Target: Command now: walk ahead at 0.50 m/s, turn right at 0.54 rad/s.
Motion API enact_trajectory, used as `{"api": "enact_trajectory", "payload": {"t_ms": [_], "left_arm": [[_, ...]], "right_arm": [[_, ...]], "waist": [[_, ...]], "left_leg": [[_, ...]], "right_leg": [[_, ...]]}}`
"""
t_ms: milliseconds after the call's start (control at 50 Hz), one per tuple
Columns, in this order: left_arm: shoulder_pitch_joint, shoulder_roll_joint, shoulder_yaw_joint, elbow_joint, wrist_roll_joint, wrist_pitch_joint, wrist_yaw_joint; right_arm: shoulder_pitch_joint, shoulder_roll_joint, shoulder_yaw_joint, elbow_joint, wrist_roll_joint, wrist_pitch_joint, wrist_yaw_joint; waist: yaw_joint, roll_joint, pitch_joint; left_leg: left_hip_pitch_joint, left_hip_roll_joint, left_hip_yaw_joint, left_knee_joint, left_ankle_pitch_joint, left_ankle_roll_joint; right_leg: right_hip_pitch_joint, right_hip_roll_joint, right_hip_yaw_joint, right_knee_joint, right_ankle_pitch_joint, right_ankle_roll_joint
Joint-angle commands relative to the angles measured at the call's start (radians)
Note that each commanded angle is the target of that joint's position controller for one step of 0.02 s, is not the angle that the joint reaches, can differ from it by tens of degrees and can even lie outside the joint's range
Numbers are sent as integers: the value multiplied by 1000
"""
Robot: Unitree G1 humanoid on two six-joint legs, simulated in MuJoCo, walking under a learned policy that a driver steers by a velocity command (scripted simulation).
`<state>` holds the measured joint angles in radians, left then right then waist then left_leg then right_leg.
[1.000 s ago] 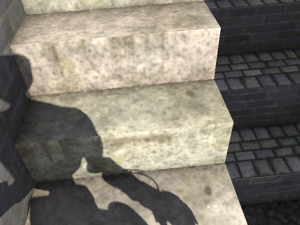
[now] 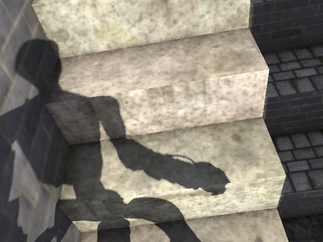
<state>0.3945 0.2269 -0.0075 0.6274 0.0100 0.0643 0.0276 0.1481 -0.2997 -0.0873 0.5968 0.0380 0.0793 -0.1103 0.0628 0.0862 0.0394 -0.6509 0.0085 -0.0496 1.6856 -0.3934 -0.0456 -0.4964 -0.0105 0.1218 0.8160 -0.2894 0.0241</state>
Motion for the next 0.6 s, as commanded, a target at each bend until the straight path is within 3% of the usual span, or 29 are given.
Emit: {"api": "enact_trajectory", "payload": {"t_ms": [20,40,60,100,120,160,200,280,300,340,360,400,420,440,460,480,540,560,580,600], "left_arm": [[-180,112,2,-180,-14,-93,12],[-139,107,2,-163,-20,-119,12],[-120,96,4,-159,-34,-139,20],[-96,62,-8,-144,-14,-155,38],[-99,69,-11,-126,-5,-168,39],[-119,57,-10,-113,-3,-174,34],[-110,49,-9,-90,4,-179,33],[-104,40,-1,-61,-5,-190,43],[-119,44,4,-59,-10,-191,45],[-161,60,12,-57,-22,-196,49],[-176,67,16,-56,-24,-195,50],[-230,80,24,-65,-26,-191,51],[-246,88,27,-54,-37,-192,56],[-215,110,35,-42,-34,-190,57],[-221,109,39,-36,-43,-179,63],[-206,119,47,-22,-45,-183,65],[-216,155,68,8,-39,-190,64],[-281,180,78,1,-45,-181,57],[-376,199,86,-19,-56,-172,46],[-439,189,90,-33,-58,-152,25]], "right_arm": [[122,36,28,-75,-26,-68,63],[126,3,18,-62,-24,-79,77],[132,7,25,-63,-26,-79,79],[155,-16,25,-21,-19,-88,84],[147,-22,17,0,-12,-91,87],[141,-1,21,18,-11,-92,95],[166,17,19,52,7,-92,97],[222,20,10,107,31,-89,93],[239,12,9,128,23,-86,92],[243,18,16,136,19,-82,87],[272,26,22,154,23,-76,85],[280,32,32,159,23,-60,74],[256,29,33,154,27,-56,68],[238,52,45,144,26,-48,61],[227,69,55,154,-4,-38,50],[236,69,58,144,-12,-29,41],[176,98,76,106,-5,-19,26],[223,99,85,105,-6,-21,29],[311,97,90,123,-14,-21,40],[418,51,71,181,-26,-19,47]], "waist": [[-119,-365,-131],[-99,-368,-178],[-97,-330,-193],[-89,-260,-188],[-85,-275,-176],[-84,-270,-109],[-66,-259,-46],[-53,-255,-8],[-63,-226,-26],[-83,-217,-2],[-98,-251,-14],[-122,-250,2],[-124,-269,19],[-108,-278,14],[-104,-247,32],[-107,-224,37],[-109,-251,25],[-167,-241,-7],[-247,-246,-53],[-293,-179,-93]], "left_leg": [[-126,-75,-7,331,227,26],[-113,-70,-2,291,257,31],[-81,-72,-4,198,284,46],[-17,-75,-7,67,388,51],[-34,-74,-20,47,404,34],[-13,-84,-41,-14,399,21],[-37,-111,-93,-12,350,30],[-140,-106,-155,93,193,19],[-127,-98,-152,143,195,14],[-138,-65,-140,213,132,10],[-136,-34,-150,225,86,20],[-105,0,-152,225,40,26],[-132,17,-149,229,2,22],[-194,72,-163,215,-31,19],[-230,96,-170,188,-49,16],[-266,128,-165,182,-36,17],[-366,202,-174,199,-65,27],[-274,238,-135,9,-48,46],[-48,275,-126,-287,-4,87],[235,243,-41,-524,50,125]], "right_leg": [[61,-86,299,-312,-401,-65],[122,-114,331,-333,-411,-95],[172,-122,346,-357,-390,-93],[233,-168,380,-407,-320,-140],[271,-200,402,-417,-321,-169],[253,-207,373,-445,-314,-185],[251,-222,354,-464,-305,-213],[302,-280,341,-506,-302,-258],[287,-295,315,-509,-288,-264],[235,-317,259,-537,-297,-255],[236,-320,220,-564,-298,-231],[194,-327,156,-585,-274,-213],[197,-334,120,-598,-282,-205],[240,-374,109,-598,-300,-200],[250,-386,83,-597,-277,-188],[250,-413,67,-597,-310,-191],[288,-489,30,-630,-336,-185],[258,-457,-43,-644,-356,-165],[161,-385,-165,-637,-301,-103],[59,-284,-314,-575,-190,-63]]}}
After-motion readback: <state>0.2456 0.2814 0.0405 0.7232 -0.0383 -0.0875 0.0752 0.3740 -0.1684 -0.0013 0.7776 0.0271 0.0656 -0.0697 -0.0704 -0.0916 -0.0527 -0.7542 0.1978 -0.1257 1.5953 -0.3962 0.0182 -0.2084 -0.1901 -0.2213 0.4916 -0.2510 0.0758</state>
